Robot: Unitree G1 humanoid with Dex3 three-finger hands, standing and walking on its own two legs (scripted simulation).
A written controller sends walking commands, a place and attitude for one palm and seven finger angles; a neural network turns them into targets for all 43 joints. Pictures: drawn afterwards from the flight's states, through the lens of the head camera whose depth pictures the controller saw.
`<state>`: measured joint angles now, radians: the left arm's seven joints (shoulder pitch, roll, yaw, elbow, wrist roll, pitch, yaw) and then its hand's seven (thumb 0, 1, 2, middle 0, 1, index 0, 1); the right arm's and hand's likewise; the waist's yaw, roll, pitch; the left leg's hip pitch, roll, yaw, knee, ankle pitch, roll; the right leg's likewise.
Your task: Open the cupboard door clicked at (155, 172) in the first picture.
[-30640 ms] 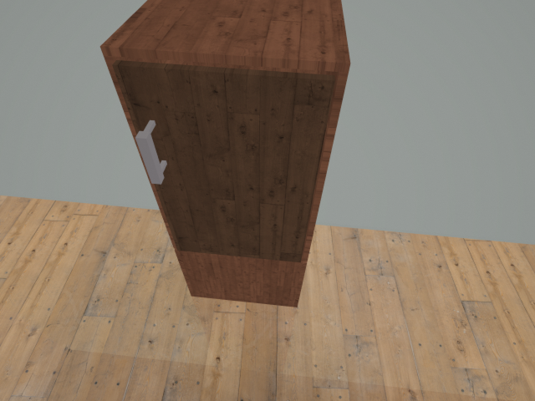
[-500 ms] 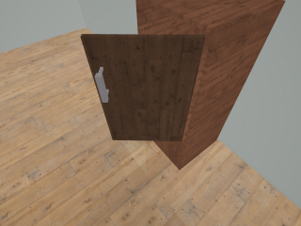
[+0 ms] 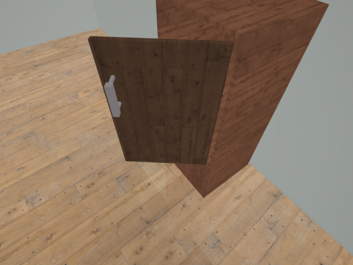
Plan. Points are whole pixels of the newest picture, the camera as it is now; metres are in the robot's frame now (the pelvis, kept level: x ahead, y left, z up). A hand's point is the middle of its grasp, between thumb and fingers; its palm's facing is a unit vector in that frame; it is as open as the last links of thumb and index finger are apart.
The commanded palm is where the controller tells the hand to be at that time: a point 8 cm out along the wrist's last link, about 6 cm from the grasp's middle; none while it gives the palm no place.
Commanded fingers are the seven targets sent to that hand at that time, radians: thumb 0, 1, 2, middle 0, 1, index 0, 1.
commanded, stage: raise the hand with hooked fingers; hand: left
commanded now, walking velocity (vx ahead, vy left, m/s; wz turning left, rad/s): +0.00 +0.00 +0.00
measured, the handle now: (114, 96) +0.57 +0.24 +0.03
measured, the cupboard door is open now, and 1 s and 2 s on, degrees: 51 51 51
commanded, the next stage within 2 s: none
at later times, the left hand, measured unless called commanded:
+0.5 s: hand (96, 260) +0.14 +0.18 -0.05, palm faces +0.03 -1.00 +0.00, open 8.5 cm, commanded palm +0.12 +0.24 -0.04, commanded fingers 0.00 0.41 0.69 -0.23 -0.62 -0.23 -0.62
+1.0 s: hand (72, 235) +0.18 +0.23 -0.01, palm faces +0.04 -1.00 -0.05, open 11.5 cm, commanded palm +0.15 +0.28 +0.00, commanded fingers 0.00 -0.17 0.44 -0.28 -0.99 -0.28 -0.99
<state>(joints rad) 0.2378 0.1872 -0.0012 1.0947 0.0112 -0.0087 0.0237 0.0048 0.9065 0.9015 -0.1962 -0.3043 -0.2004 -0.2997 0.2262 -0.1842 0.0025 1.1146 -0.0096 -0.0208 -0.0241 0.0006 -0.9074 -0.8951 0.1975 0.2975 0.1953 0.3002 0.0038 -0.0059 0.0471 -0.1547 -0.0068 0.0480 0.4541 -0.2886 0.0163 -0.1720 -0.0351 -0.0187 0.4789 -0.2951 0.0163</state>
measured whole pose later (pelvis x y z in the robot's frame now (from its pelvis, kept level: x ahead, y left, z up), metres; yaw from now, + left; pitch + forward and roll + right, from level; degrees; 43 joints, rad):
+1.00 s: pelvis -0.06 +0.00 -0.07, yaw +1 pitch +11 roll -2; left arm 0.25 0.30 0.32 0.16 -0.36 -0.35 -0.40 0.01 0.05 0.54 -0.26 -0.85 -0.26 -0.85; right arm 0.32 -0.25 0.01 0.58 0.04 -0.25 -0.07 0.01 -0.90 -0.89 0.20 0.30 0.20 0.30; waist -0.02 0.03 -0.09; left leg -0.77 0.03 -0.01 1.03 -0.45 0.01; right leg -0.74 -0.02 -0.06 0.98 -0.44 0.00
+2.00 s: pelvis -0.04 -0.01 -0.04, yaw +1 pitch +7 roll -1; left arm -0.06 0.41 0.45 0.43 -0.37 -0.23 -0.53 -0.01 -0.50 0.30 -0.30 -1.20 -0.30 -1.20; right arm 0.30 -0.29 0.03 0.55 0.05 -0.19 -0.09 0.01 -0.90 -0.90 0.20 0.30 0.20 0.30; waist -0.01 0.02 -0.06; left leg -0.57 0.03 0.00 0.84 -0.40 0.01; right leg -0.54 -0.01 -0.05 0.79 -0.37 0.00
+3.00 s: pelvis -0.04 +0.00 -0.05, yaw +0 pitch +13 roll -2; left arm -0.56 0.55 0.49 0.93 -0.25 -0.30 -0.53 -0.01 -0.50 0.30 -0.30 -1.20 -0.30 -1.20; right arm 0.38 -0.29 0.03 0.60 0.04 -0.07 -0.07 0.01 -0.90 -0.89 0.20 0.30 0.20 0.30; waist -0.07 0.01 -0.07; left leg -0.73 0.04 0.01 0.91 -0.42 0.02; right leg -0.70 0.00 -0.04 0.85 -0.38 0.01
